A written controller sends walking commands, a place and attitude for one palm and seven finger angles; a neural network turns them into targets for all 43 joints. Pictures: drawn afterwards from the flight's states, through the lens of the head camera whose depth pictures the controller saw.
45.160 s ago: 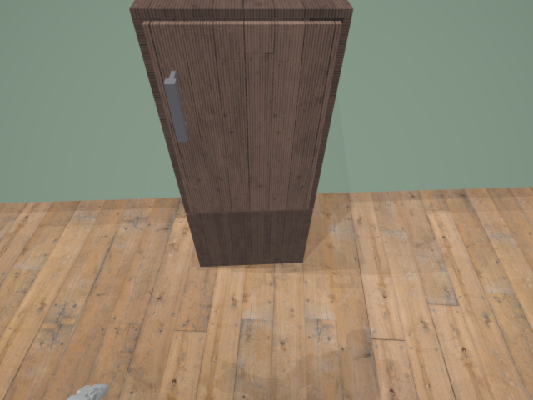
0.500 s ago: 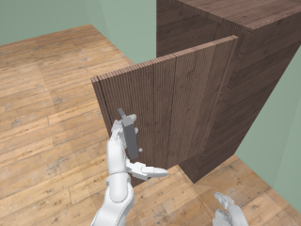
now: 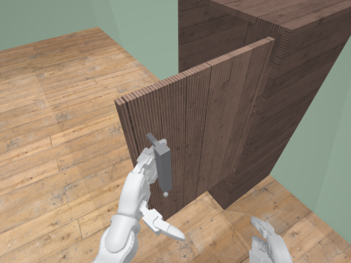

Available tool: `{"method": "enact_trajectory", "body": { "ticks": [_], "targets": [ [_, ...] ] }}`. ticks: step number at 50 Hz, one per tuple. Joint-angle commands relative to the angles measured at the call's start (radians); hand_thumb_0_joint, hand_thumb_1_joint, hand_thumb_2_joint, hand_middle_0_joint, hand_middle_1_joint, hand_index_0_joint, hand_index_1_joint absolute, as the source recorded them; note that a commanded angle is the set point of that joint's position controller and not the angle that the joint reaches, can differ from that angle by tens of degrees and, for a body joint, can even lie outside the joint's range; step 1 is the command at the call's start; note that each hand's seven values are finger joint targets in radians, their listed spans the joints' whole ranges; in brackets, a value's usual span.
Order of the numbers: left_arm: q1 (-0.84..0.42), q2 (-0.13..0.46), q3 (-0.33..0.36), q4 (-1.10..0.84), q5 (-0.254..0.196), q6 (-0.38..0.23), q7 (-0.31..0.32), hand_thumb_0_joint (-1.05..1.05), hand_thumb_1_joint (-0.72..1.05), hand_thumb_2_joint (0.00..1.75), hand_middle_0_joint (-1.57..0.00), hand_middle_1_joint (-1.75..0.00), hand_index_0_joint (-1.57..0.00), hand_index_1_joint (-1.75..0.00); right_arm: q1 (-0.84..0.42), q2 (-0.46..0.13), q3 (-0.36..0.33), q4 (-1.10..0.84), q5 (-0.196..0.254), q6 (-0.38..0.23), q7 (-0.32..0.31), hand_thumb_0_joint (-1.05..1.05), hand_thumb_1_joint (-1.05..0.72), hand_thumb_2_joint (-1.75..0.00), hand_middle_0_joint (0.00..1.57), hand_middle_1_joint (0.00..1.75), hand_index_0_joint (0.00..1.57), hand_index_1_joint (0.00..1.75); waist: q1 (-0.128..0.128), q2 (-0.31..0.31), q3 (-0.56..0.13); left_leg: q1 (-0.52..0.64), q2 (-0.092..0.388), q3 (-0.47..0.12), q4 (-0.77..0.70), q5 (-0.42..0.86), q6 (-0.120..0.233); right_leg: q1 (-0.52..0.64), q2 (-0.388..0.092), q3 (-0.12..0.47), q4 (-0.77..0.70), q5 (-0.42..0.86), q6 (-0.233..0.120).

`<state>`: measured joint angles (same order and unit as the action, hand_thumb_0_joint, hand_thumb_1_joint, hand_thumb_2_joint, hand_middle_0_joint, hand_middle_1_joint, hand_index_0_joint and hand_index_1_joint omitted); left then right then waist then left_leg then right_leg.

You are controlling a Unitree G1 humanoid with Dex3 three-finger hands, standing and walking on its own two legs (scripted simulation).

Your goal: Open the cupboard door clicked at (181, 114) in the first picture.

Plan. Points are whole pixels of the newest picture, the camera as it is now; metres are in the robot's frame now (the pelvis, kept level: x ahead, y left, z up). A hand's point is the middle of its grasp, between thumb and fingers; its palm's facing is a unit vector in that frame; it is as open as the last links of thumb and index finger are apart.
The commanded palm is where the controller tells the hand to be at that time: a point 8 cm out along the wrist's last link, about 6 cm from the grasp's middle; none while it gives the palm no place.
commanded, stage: slide the hand sideways off the handle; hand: left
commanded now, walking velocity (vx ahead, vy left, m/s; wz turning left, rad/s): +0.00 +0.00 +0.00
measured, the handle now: (158, 163) +0.31 +0.05 +0.09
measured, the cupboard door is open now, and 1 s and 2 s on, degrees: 91 88 88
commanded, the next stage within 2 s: draw the hand back to the body in 0.82 s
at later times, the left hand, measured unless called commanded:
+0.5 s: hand (139, 206) +0.22 +0.08 +0.08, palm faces -0.16 -0.99 -0.03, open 16.2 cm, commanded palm +0.20 +0.15 +0.09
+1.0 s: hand (112, 220) +0.19 +0.13 +0.08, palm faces -0.14 -0.99 -0.01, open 16.3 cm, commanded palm +0.17 +0.19 +0.10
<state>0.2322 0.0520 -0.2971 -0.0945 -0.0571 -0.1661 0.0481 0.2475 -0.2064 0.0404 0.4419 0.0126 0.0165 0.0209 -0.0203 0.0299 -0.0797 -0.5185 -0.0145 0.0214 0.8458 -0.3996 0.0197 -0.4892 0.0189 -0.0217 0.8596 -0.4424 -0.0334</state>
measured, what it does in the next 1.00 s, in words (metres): stands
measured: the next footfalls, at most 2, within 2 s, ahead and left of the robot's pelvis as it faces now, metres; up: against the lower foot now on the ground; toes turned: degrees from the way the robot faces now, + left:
none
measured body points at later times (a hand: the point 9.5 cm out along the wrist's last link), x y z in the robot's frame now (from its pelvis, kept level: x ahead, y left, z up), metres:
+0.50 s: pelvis +0.01 -0.01 -0.01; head +0.03 -0.03 +0.44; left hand +0.22 +0.14 +0.09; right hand +0.19 -0.24 -0.08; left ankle +0.02 +0.11 -0.70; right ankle +0.00 -0.10 -0.70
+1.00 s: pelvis +0.01 +0.00 -0.02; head +0.02 -0.01 +0.43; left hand +0.19 +0.18 +0.09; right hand +0.20 -0.22 -0.07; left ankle +0.02 +0.11 -0.70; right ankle +0.00 -0.10 -0.70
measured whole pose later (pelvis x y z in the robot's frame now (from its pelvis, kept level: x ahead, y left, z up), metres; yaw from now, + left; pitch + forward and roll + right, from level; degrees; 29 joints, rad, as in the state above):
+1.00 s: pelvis +0.01 +0.00 -0.02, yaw +1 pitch +7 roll -2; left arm 0.56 0.21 -0.04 -0.34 -0.22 -0.23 -0.22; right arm 0.27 -0.24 0.02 0.40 0.04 -0.08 -0.04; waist 0.00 0.05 -0.12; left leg -0.64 0.00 -0.02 0.98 -0.47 0.02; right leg -0.58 0.03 -0.07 0.94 -0.49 -0.03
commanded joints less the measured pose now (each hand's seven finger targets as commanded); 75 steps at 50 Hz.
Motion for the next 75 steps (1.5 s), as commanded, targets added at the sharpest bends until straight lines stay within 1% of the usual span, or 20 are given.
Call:
{"method": "enact_trajectory", "body": {
  "ticks": [1, 11, 14, 24, 34, 39, 40, 43, 46, 47, 52, 55, 57, 61, 66, 71, 72, 73, 74, 75],
  "targets": [
    [-0.09, 0.047, 0.088, -0.284, 0.016, -0.084, 0.019, 0.0, -0.5, 0.3, -0.15, -0.3, -0.15, -0.3, -0.114, -0.096, -0.037, -0.187, -0.001, -0.05, -0.002, 0.0, -0.9, -0.9, 0.2, 0.3, 0.2, 0.3, 0.016, -0.051, -0.117, 0.088, 0.01, -0.032, -0.119, 0.099, 0.01, -0.003, -0.007, 0.005, -0.156, 0.155, -0.001],
    [0.023, 0.097, 0.149, -0.358, -0.046, -0.086, -0.056, 0.0, -0.5, 0.3, -0.15, -0.3, -0.15, -0.3, -0.087, -0.11, -0.041, -0.198, 0.008, -0.078, -0.022, 0.0, -0.9, -0.9, 0.2, 0.3, 0.2, 0.3, -0.003, -0.077, -0.115, 0.052, 0.006, -0.034, -0.081, 0.095, 0.013, -0.013, -0.004, 0.02, -0.16, 0.165, 0.012],
    [0.08, 0.109, 0.161, -0.38, -0.056, -0.091, -0.078, 0.0, -0.5, 0.3, -0.15, -0.3, -0.15, -0.3, -0.077, -0.112, -0.043, -0.203, 0.008, -0.091, -0.025, 0.0, -0.9, -0.9, 0.2, 0.3, 0.2, 0.3, 0.005, -0.057, -0.139, 0.05, 0.003, -0.032, -0.069, 0.128, 0.013, 0.002, -0.007, 0.021, -0.144, 0.218, 0.013],
    [0.176, 0.187, 0.275, -0.389, -0.11, -0.099, -0.153, 0.0, -0.5, 0.3, -0.15, -0.3, -0.15, -0.3, -0.059, -0.121, -0.047, -0.202, 0.015, -0.116, -0.044, 0.0, -0.9, -0.9, 0.2, 0.3, 0.2, 0.3, 0.01, -0.078, -0.138, -0.01, -0.006, -0.027, -0.027, 0.133, 0.011, 0.028, -0.025, 0.066, -0.155, 0.261, 0.033],
    [0.327, 0.222, 0.336, -0.451, -0.169, -0.134, -0.232, 0.0, -0.5, 0.3, -0.15, -0.3, -0.15, -0.3, -0.048, -0.123, -0.062, -0.204, 0.025, -0.129, -0.053, 0.0, -0.9, -0.9, 0.2, 0.3, 0.2, 0.3, 0.013, -0.061, -0.168, -0.009, -0.006, -0.033, -0.002, 0.203, 0.01, 0.048, -0.026, 0.057, -0.115, 0.438, 0.047],
    [0.333, 0.242, 0.362, -0.43, -0.193, -0.154, -0.278, 0.0, -0.5, 0.3, -0.15, -0.3, -0.15, -0.3, -0.05, -0.129, -0.067, -0.198, 0.03, -0.133, -0.066, 0.0, -0.9, -0.9, 0.2, 0.3, 0.2, 0.3, 0.006, -0.055, -0.129, -0.026, -0.003, -0.041, 0.007, 0.167, 0.01, -0.014, -0.013, 0.04, -0.114, 0.324, 0.037],
    [0.304, 0.217, 0.32, -0.462, -0.196, -0.159, -0.287, 0.0, -0.5, 0.3, -0.15, -0.3, -0.15, -0.3, -0.054, -0.132, -0.064, -0.209, 0.03, -0.139, -0.066, 0.0, -0.9, -0.9, 0.2, 0.3, 0.2, 0.3, -0.004, -0.035, -0.126, -0.019, -0.005, -0.042, 0.007, 0.157, 0.012, -0.035, -0.011, 0.034, -0.114, 0.292, 0.035],
    [0.259, 0.223, 0.308, -0.472, -0.196, -0.159, -0.285, 0.0, -0.5, 0.3, -0.15, -0.3, -0.15, -0.3, -0.051, -0.136, -0.063, -0.206, 0.03, -0.152, -0.071, 0.0, -0.9, -0.9, 0.2, 0.3, 0.2, 0.3, -0.01, -0.024, -0.136, -0.013, -0.001, -0.051, 0.013, 0.135, 0.014, -0.066, -0.005, 0.027, -0.111, 0.219, 0.026],
    [0.272, 0.211, 0.288, -0.48, -0.186, -0.146, -0.272, 0.0, -0.5, 0.3, -0.15, -0.3, -0.15, -0.3, -0.047, -0.133, -0.064, -0.216, 0.032, -0.158, -0.071, 0.0, -0.9, -0.9, 0.2, 0.3, 0.2, 0.3, -0.003, -0.019, -0.153, -0.002, 0.002, -0.059, 0.003, 0.137, 0.014, -0.074, 0.003, 0.005, -0.093, 0.204, 0.02],
    [0.281, 0.253, 0.331, -0.48, -0.181, -0.137, -0.259, 0.0, -0.5, 0.3, -0.15, -0.3, -0.15, -0.3, -0.053, -0.134, -0.065, -0.211, 0.032, -0.154, -0.071, 0.0, -0.9, -0.9, 0.2, 0.3, 0.2, 0.3, 0.011, -0.018, -0.162, -0.007, 0.005, -0.059, -0.003, 0.136, 0.014, -0.058, 0.005, 0.005, -0.094, 0.192, 0.017],
    [0.304, 0.284, 0.387, -0.514, -0.175, -0.079, -0.222, 0.0, -0.5, 0.3, -0.15, -0.3, -0.15, -0.3, -0.071, -0.124, -0.056, -0.22, 0.039, -0.139, -0.074, 0.0, -0.9, -0.9, 0.2, 0.3, 0.2, 0.3, 0.031, 0.007, -0.152, 0.017, 0.012, -0.064, -0.046, 0.144, 0.013, -0.028, 0.012, -0.016, -0.101, 0.187, 0.009],
    [0.314, 0.265, 0.375, -0.54, -0.191, -0.049, -0.234, 0.0, -0.5, 0.3, -0.15, -0.3, -0.15, -0.3, -0.072, -0.125, -0.049, -0.223, 0.044, -0.143, -0.074, 0.0, -0.9, -0.9, 0.2, 0.3, 0.2, 0.3, 0.025, 0.017, -0.133, 0.038, 0.015, -0.066, -0.067, 0.137, 0.01, -0.03, 0.014, -0.026, -0.118, 0.187, 0.013],
    [0.308, 0.276, 0.387, -0.536, -0.201, -0.031, -0.244, 0.0, -0.5, 0.3, -0.15, -0.3, -0.15, -0.3, -0.078, -0.13, -0.046, -0.216, 0.044, -0.149, -0.075, 0.0, -0.9, -0.9, 0.2, 0.3, 0.2, 0.3, 0.021, -0.015, -0.108, 0.038, 0.019, -0.075, -0.083, 0.128, 0.011, -0.019, 0.016, -0.032, -0.131, 0.175, 0.013],
    [0.287, 0.283, 0.389, -0.58, -0.207, 0.0, -0.257, 0.0, -0.5, 0.3, -0.15, -0.3, -0.15, -0.3, -0.078, -0.136, -0.04, -0.215, 0.046, -0.165, -0.078, 0.0, -0.9, -0.9, 0.2, 0.3, 0.2, 0.3, 0.019, 0.015, -0.082, 0.061, 0.021, -0.086, -0.11, 0.104, 0.009, -0.031, 0.017, -0.042, -0.146, 0.147, 0.015],
    [0.268, 0.332, 0.474, -0.578, -0.225, 0.03, -0.265, 0.0, -0.5, 0.3, -0.15, -0.3, -0.15, -0.3, -0.085, -0.141, -0.04, -0.193, 0.049, -0.183, -0.087, 0.0, -0.9, -0.9, 0.2, 0.3, 0.2, 0.3, 0.03, 0.003, -0.08, 0.085, 0.022, -0.088, -0.136, 0.092, 0.009, -0.002, 0.016, -0.041, -0.181, 0.127, 0.014],
    [0.247, 0.345, 0.5, -0.59, -0.249, 0.054, -0.294, 0.0, -0.32, 0.37, -0.16, -0.3, -0.16, -0.3, -0.097, -0.146, -0.033, -0.169, 0.054, -0.212, -0.09, 0.0, -0.9, -0.9, 0.2, 0.3, 0.2, 0.3, 0.036, 0.041, -0.074, 0.13, 0.023, -0.096, -0.169, 0.128, 0.005, 0.032, 0.015, -0.049, -0.204, 0.165, 0.012],
    [0.243, 0.447, 0.528, -0.685, -0.1, 0.063, -0.129, 0.0, -0.29, 0.39, -0.16, -0.3, -0.16, -0.3, -0.104, -0.12, -0.036, -0.187, 0.039, -0.198, -0.114, 0.0, -0.9, -0.9, 0.2, 0.3, 0.2, 0.3, 0.096, 0.039, -0.046, 0.107, 0.035, -0.096, -0.214, 0.082, -0.001, 0.063, 0.003, 0.016, -0.262, 0.141, -0.004],
    [0.297, 0.347, 0.472, -0.665, -0.085, 0.082, -0.061, 0.0, -0.26, 0.4, -0.16, -0.3, -0.16, -0.3, -0.097, -0.108, -0.027, -0.179, 0.027, -0.193, -0.122, 0.0, -0.9, -0.9, 0.2, 0.3, 0.2, 0.3, 0.066, 0.017, 0.001, 0.109, 0.031, -0.09, -0.228, 0.047, -0.003, 0.055, -0.002, 0.016, -0.286, 0.112, -0.004],
    [0.331, 0.315, 0.448, -0.632, -0.06, 0.098, -0.02, 0.0, -0.22, 0.42, -0.16, -0.3, -0.16, -0.3, -0.086, -0.108, -0.027, -0.162, 0.027, -0.182, -0.123, 0.0, -0.9, -0.9, 0.2, 0.3, 0.2, 0.3, 0.061, 0.026, 0.021, 0.127, 0.038, -0.093, -0.24, 0.054, -0.004, 0.062, -0.004, 0.009, -0.292, 0.115, -0.003],
    [0.326, 0.323, 0.447, -0.655, -0.045, 0.102, 0.007, 0.0, -0.18, 0.43, -0.16, -0.3, -0.16, -0.3, -0.086, -0.115, -0.026, -0.155, 0.022, -0.175, -0.122, 0.0, -0.9, -0.9, 0.2, 0.3, 0.2, 0.3, 0.06, 0.051, 0.006, 0.145, 0.04, -0.094, -0.253, 0.075, -0.004, 0.088, -0.006, 0.007, -0.296, 0.136, -0.004]
  ]
}}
